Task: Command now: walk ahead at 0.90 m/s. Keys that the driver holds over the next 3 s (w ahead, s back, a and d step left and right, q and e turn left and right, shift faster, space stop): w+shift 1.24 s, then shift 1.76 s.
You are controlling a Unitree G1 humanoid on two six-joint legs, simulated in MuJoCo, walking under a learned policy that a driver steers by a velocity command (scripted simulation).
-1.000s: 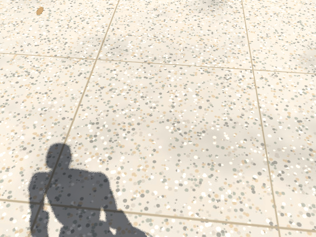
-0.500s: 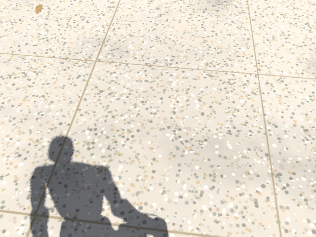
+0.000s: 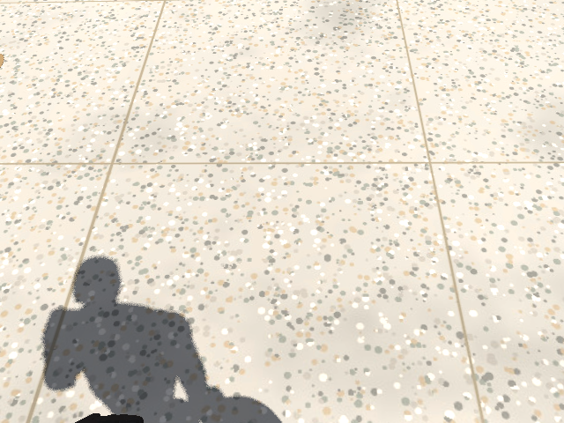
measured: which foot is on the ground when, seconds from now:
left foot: up 0.00-0.48, down 0.50-0.98, up 1.00-1.00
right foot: down 0.00-0.48, up 0.50-0.94, down 0.96-1.00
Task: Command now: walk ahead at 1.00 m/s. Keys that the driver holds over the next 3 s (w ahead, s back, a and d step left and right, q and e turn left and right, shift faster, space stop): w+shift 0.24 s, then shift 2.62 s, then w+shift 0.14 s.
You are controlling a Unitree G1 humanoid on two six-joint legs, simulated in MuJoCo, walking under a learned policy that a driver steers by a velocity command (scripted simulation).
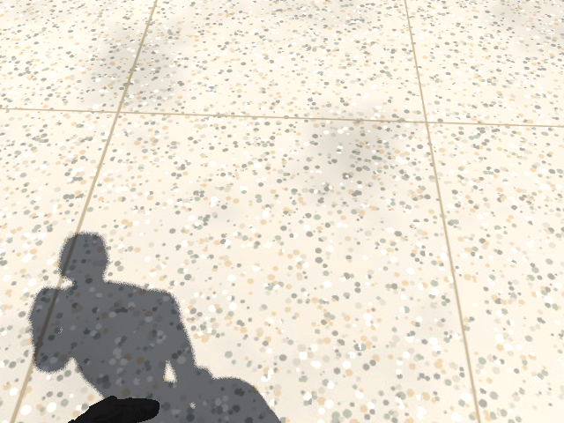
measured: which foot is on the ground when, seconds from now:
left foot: up 0.00-0.38, down 0.40-1.00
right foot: down 0.00-0.40, up 0.42-0.80, down 0.82-1.00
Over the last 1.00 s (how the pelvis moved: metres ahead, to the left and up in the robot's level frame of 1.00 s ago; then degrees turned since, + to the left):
0.89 -0.07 -0.01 0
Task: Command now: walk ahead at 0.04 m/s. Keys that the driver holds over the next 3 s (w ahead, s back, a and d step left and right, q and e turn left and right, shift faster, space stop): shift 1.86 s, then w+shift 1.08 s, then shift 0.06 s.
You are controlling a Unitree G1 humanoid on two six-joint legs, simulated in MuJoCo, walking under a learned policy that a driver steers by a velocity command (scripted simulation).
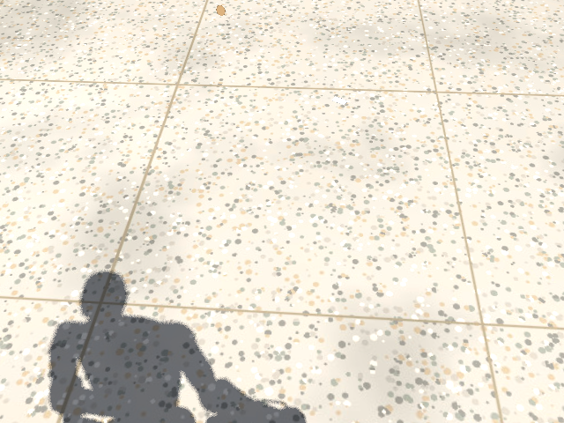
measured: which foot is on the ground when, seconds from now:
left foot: down 0.00-1.00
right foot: down 0.00-1.00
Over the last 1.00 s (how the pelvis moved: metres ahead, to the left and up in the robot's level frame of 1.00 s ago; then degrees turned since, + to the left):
0.61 -0.02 0.03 0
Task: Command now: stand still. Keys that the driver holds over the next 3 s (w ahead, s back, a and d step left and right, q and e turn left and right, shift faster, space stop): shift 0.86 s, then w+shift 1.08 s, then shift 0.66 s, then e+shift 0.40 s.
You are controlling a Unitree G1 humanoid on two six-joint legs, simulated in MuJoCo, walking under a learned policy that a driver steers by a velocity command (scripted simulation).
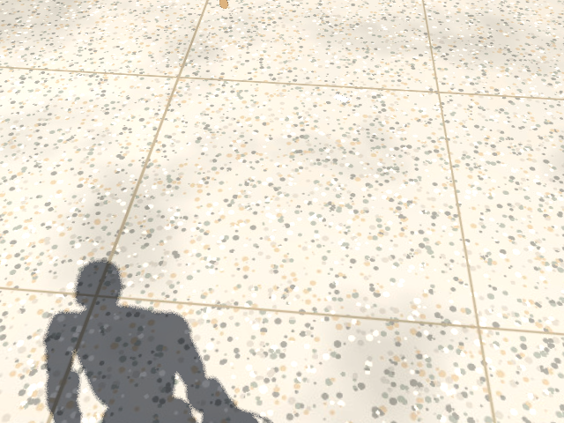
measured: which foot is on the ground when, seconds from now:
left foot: down 0.00-1.00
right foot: down 0.00-0.92, up 0.94-1.00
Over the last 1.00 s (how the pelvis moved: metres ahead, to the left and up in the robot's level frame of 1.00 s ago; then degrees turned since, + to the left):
0.01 -0.01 0.00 0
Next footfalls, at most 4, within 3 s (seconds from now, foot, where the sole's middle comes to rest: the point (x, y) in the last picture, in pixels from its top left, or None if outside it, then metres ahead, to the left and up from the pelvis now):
1.20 right None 0.19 -0.18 -0.77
1.68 left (294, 366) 0.65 0.00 -0.77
2.14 right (341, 225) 1.10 -0.15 -0.77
2.56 left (264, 217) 1.13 0.09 -0.77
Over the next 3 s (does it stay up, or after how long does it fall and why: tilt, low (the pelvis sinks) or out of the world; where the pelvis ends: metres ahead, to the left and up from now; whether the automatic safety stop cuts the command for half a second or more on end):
stays up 1.06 -0.10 -0.02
